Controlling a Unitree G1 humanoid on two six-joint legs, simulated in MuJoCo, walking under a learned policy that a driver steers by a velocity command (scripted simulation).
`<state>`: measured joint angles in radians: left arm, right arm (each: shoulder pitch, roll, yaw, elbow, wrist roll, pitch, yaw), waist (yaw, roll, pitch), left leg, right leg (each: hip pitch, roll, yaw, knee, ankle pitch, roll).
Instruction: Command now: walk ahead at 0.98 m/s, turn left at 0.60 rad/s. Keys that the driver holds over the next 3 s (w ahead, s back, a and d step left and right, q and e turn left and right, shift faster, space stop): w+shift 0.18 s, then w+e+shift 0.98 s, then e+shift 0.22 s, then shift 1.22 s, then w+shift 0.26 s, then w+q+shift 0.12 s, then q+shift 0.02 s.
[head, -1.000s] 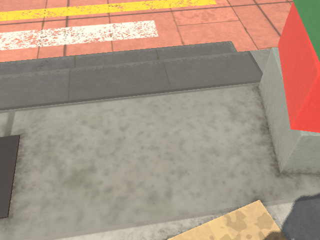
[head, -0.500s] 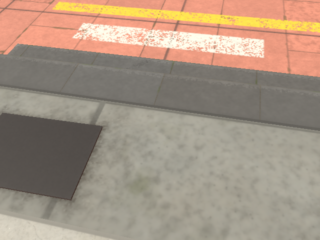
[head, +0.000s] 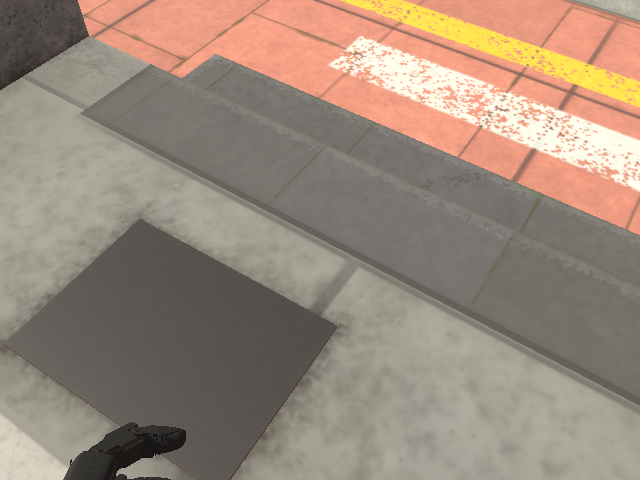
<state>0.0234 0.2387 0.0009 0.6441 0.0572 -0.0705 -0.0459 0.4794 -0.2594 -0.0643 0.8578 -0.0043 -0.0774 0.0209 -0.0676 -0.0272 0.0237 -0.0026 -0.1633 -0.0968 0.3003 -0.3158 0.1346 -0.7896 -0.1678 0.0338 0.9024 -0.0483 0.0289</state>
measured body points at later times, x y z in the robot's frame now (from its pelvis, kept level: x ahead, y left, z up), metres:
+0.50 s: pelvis +0.47 -0.04 +0.01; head +0.49 -0.05 +0.45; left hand +0.37 +0.21 -0.12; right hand +0.74 -0.23 -0.04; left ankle +0.65 +0.11 -0.68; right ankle +0.35 -0.13 -0.74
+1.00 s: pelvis +0.90 -0.12 -0.02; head +0.93 -0.14 +0.42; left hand +1.26 -0.04 -0.07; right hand +0.71 -0.34 -0.15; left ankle +0.72 +0.10 -0.71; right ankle +1.05 -0.26 -0.71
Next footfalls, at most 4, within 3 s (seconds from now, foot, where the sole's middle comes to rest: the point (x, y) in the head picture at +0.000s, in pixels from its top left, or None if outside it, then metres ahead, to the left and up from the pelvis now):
0.16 right None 0.39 -0.13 -0.77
0.58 left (268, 354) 0.75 0.09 -0.76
1.04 right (399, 237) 1.09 -0.27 -0.77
1.48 left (422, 172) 1.46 -0.41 -0.91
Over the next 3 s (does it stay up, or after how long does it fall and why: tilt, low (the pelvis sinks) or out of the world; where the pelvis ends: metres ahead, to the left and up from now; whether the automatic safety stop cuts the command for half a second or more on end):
stays up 1.39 -0.62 -0.16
